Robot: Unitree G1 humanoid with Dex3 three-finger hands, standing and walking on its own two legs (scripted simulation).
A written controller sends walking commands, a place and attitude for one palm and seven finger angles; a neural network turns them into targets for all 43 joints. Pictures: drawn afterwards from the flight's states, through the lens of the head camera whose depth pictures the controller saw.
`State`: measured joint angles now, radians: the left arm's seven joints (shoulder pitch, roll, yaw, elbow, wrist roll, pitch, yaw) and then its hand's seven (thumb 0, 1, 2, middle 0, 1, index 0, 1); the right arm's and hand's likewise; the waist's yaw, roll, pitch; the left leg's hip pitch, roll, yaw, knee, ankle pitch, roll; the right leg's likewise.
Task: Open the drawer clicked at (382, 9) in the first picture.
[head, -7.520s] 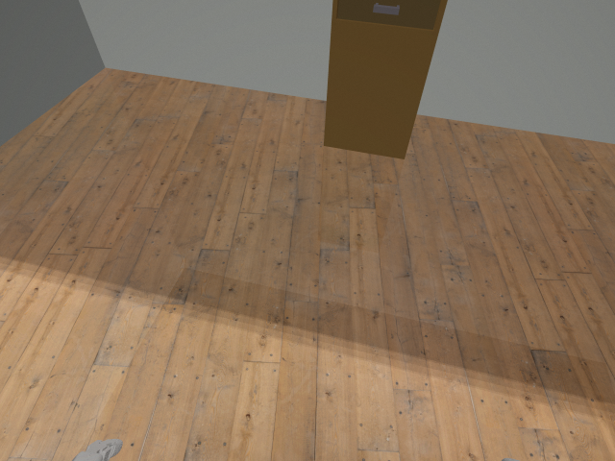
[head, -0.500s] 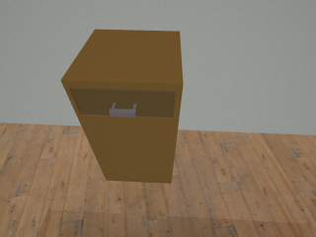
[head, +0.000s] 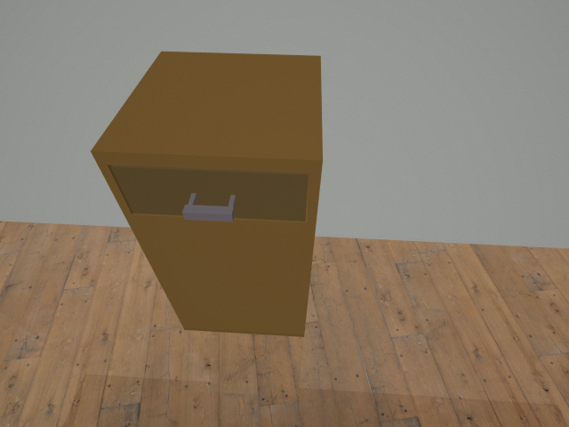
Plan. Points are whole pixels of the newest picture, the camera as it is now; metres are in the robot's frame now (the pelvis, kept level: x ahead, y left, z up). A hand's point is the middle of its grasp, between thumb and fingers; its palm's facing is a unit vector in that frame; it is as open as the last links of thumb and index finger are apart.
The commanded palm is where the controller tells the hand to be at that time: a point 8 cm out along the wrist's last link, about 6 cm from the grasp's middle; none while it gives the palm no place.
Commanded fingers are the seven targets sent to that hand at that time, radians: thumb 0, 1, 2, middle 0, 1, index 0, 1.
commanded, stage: come to a stop and stand still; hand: left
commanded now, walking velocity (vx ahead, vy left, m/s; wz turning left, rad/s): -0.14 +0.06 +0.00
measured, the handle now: (211, 205) +0.53 +0.19 -0.05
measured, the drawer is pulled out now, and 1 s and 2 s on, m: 0.00 0.00 0.00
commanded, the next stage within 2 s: look again from close up in 0.76 s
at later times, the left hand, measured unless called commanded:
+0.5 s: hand out of the picture -0.01 +0.21 -0.17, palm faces +0.02 -0.97 -0.22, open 7.4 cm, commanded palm none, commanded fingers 0.00 0.90 0.90 -0.20 -0.30 -0.20 -0.30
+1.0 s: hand out of the picture -0.08 +0.19 -0.17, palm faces +0.04 -0.99 -0.15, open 7.4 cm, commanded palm none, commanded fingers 0.00 0.90 0.90 -0.20 -0.30 -0.20 -0.30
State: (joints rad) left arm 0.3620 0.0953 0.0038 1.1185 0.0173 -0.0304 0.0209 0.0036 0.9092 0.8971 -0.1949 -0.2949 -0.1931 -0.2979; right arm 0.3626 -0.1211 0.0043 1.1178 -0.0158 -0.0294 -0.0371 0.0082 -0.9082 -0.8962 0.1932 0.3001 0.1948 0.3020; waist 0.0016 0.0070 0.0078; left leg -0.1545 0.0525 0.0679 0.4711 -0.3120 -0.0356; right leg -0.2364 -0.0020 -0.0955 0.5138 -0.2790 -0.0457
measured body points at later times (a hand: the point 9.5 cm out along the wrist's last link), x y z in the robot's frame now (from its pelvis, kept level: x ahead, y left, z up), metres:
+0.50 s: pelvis -0.05 +0.03 +0.00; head -0.06 +0.03 +0.44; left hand -0.01 +0.27 -0.15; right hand -0.02 -0.20 -0.16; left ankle -0.04 +0.13 -0.74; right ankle +0.00 -0.09 -0.74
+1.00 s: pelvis -0.05 +0.04 +0.00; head -0.04 +0.03 +0.45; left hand -0.08 +0.24 -0.16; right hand -0.07 -0.18 -0.16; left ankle -0.04 +0.13 -0.74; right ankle +0.00 -0.08 -0.74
